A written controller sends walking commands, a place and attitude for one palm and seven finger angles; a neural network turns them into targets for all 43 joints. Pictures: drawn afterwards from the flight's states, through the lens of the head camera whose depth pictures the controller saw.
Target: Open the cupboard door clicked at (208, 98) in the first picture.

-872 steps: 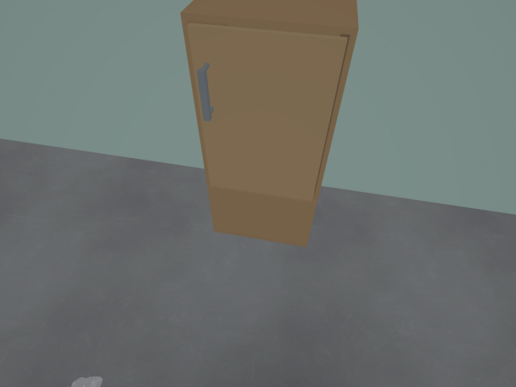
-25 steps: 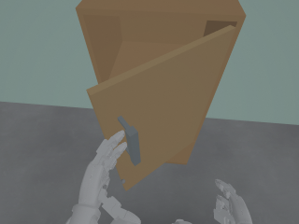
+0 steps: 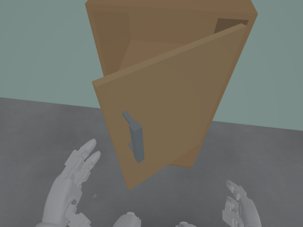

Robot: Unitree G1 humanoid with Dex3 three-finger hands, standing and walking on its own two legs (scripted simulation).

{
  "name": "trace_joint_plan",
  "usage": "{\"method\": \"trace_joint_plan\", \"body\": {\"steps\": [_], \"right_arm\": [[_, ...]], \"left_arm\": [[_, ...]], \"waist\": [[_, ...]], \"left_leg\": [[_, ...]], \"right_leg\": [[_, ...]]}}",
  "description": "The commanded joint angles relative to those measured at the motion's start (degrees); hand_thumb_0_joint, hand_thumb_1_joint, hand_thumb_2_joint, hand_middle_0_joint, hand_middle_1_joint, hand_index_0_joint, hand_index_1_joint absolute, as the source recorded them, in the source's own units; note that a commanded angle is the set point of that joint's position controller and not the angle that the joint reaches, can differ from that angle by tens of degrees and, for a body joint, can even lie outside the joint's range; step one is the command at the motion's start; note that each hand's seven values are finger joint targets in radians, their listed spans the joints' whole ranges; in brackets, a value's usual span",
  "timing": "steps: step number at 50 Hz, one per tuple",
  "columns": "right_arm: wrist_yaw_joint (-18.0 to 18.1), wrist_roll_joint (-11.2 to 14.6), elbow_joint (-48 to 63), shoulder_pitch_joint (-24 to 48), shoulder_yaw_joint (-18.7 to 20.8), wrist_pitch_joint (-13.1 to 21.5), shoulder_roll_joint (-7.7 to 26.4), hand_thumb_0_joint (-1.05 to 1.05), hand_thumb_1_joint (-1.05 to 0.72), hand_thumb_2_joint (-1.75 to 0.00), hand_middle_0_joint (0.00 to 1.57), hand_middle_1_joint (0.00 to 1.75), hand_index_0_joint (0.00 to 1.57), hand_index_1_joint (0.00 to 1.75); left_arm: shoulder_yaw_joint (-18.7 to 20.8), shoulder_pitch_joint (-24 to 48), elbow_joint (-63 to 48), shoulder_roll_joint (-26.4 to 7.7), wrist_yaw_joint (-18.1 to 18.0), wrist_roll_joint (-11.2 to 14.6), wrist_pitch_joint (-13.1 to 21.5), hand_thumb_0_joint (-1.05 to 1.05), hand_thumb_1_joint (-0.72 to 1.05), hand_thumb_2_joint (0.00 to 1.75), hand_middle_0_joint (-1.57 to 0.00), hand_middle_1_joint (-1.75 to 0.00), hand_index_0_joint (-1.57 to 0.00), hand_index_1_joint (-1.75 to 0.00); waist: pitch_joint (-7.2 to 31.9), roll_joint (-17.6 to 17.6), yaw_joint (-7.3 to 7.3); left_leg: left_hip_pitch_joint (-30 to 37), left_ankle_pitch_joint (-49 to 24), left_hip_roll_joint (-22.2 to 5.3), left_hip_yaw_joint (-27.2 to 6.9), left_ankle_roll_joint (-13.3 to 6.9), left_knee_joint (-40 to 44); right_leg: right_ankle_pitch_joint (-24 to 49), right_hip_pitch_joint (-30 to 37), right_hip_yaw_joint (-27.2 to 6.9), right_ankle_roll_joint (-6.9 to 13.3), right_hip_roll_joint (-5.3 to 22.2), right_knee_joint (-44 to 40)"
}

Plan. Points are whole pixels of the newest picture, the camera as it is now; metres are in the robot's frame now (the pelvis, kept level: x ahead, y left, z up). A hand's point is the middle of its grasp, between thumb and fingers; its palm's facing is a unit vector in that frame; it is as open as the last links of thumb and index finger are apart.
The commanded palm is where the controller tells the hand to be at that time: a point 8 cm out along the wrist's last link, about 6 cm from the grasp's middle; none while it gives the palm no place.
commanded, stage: draw the hand back to the body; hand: left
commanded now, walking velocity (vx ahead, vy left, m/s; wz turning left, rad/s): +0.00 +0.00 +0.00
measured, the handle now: (133, 138) +0.31 +0.07 +0.09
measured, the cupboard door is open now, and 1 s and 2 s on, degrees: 42 42 42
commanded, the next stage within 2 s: step back with the hand held close in 1.64 s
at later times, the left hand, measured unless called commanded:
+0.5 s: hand (63, 185) +0.18 +0.18 +0.13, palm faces -0.07 -1.00 -0.06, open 16.3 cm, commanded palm +0.16 +0.24 +0.15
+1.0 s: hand (11, 154) +0.21 +0.25 +0.20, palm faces +0.33 -0.87 -0.36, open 12.2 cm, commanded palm +0.16 +0.30 +0.22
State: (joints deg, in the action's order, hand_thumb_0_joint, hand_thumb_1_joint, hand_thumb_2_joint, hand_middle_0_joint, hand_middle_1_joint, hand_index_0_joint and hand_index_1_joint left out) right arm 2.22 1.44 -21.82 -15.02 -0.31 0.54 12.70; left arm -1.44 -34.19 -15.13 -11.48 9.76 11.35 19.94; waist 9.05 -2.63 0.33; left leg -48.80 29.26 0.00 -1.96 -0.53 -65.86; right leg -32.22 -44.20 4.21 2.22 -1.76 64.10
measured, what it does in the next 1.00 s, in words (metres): rises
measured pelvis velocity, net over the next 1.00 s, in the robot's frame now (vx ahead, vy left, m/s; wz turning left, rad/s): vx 0.03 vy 0.02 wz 0.00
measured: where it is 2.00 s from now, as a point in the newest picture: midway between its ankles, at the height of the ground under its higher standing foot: outside the picture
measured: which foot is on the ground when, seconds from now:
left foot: down 0.00-1.00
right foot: down 0.00-1.00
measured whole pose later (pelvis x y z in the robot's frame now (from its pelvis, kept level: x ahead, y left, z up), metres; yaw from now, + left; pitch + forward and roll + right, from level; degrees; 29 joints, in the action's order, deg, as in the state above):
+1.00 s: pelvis +0.03 +0.02 +0.07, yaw +0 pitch +0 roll -1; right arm 5.8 1.1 -30.7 -14.3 -4.0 4.3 12.4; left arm 10.5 -32.5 -26.7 -18.9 -7.4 3.5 0.3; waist 3.3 -3.0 3.2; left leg -17.0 18.8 1.6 -0.1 -2.4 -36.3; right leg -20.3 -12.5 1.7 0.0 -0.4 33.3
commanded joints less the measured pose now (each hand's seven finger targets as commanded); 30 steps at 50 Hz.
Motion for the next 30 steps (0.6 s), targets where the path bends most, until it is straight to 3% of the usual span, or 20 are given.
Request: {"method": "trace_joint_plan", "body": {"steps": [1, 3, 8, 14, 19, 23, 28, 29, 30], "right_arm": [[0.67, 0.32, 9.92, 3.86, 2.56, 4.30, 6.05, 0.00, -0.90, -0.90, 0.20, 0.30, 0.20, 0.30], [0.64, 0.27, 10.09, 3.99, 2.48, 4.46, 6.13, 0.00, -0.90, -0.90, 0.20, 0.30, 0.20, 0.30], [1.20, 0.75, 10.23, 3.94, 2.24, 4.06, 6.05, 0.00, -0.90, -0.90, 0.20, 0.30, 0.20, 0.30], [1.46, 1.50, 10.03, 4.18, 1.59, 4.76, 6.23, 0.00, -0.90, -0.90, 0.20, 0.30, 0.20, 0.30], [1.43, 1.61, 9.87, 4.08, 1.57, 5.87, 6.64, 0.00, -0.90, -0.90, 0.20, 0.30, 0.20, 0.30], [1.23, 1.73, 9.65, 4.04, 1.35, 6.74, 6.63, 0.00, -0.90, -0.90, 0.20, 0.30, 0.20, 0.30], [1.09, 2.09, 8.89, 4.37, 1.15, 7.54, 6.82, 0.00, -0.90, -0.90, 0.20, 0.30, 0.20, 0.30], [2.97, 1.52, 10.21, 4.89, 0.80, 6.43, 5.89, 0.00, -0.90, -0.90, 0.20, 0.30, 0.20, 0.30], [3.57, 1.21, 9.84, 4.31, 0.22, 5.90, 5.19, 0.00, -0.90, -0.90, 0.20, 0.30, 0.20, 0.30]], "left_arm": [[2.77, 2.01, -12.71, -3.57, 0.71, 1.84, 4.29, 0.00, -0.50, 0.30, -0.15, -0.30, -0.15, -0.30], [2.27, 1.36, -12.56, -3.53, 0.82, 1.72, 3.86, 0.00, -0.50, 0.30, -0.15, -0.30, -0.15, -0.30], [8.03, 2.24, -16.65, -8.74, -0.79, 1.95, 1.34, 0.00, -0.50, 0.30, -0.15, -0.30, -0.15, -0.30], [6.90, 0.16, -15.77, -6.05, 0.58, 3.82, -2.18, 0.00, -0.50, 0.30, -0.15, -0.30, -0.15, -0.30], [9.13, 0.01, -18.20, -8.22, 1.84, 4.42, -3.83, 0.00, -0.50, 0.30, -0.15, -0.30, -0.15, -0.30], [11.40, 0.23, -21.61, -10.13, 2.04, 4.89, -4.77, 0.00, -0.50, 0.30, -0.15, -0.30, -0.15, -0.30], [13.55, -0.18, -22.06, -10.67, 2.92, 5.95, -7.12, 0.00, -0.32, 0.37, -0.16, -0.30, -0.16, -0.30], [14.21, -0.39, -27.27, -16.49, -5.62, -2.39, -9.84, 0.00, -0.29, 0.39, -0.16, -0.30, -0.16, -0.30], [11.64, -2.20, -26.42, -11.62, -9.52, -3.48, -12.02, 0.00, -0.26, 0.40, -0.16, -0.30, -0.16, -0.30]], "waist": [[6.53, 3.05, -1.55], [6.49, 2.13, -1.20], [7.81, 0.67, -0.03], [4.10, 0.76, -0.80], [4.20, 1.16, -0.47], [4.78, -1.81, 0.26], [2.94, -0.66, 0.31], [2.49, -1.14, 3.79], [-0.23, -1.47, 1.94]], "left_leg": [[6.86, -8.61, 1.06, -0.33, -1.02, 8.36], [6.64, -8.24, 1.08, -0.43, -1.08, 8.75], [9.94, -8.71, 0.98, -0.44, -1.22, 11.95], [13.66, -9.31, 0.63, -1.09, -1.13, 15.79], [16.09, -11.20, 0.39, -1.69, -1.10, 17.95], [18.91, -14.01, 0.30, -1.98, -0.95, 19.19], [20.36, -14.07, -0.08, -2.38, -0.76, 21.10], [20.45, -12.68, -0.82, -2.09, -0.64, 24.60], [20.96, -10.73, -0.80, -2.13, -0.38, 25.72]], "right_leg": [[11.35, 3.30, -4.29, -1.27, 0.26, -12.88], [10.24, 3.56, -4.23, -1.10, 0.26, -13.01], [9.71, 6.80, -3.67, -0.88, -0.17, -14.92], [11.51, 7.82, -1.54, -1.15, -0.59, -17.25], [13.70, 9.83, -0.57, -1.14, -0.86, -17.96], [16.35, 11.48, -0.13, -0.86, -0.96, -18.22], [16.48, 12.67, 0.54, -0.93, -1.15, -19.92], [15.24, 14.62, -3.28, -0.06, 0.44, -23.44], [13.66, 14.12, -2.90, -0.07, 0.72, -24.63]]}}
